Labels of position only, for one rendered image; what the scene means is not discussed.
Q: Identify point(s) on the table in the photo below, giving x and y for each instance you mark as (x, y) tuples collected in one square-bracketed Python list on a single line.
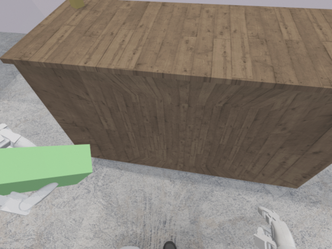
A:
[(241, 92)]

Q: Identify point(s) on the left robot hand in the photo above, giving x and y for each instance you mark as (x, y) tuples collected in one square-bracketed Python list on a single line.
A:
[(19, 203)]

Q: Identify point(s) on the right robot hand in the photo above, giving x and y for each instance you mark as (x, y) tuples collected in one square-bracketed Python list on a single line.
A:
[(278, 235)]

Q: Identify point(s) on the sponge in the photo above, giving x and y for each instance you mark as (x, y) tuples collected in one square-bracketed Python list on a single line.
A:
[(25, 169)]

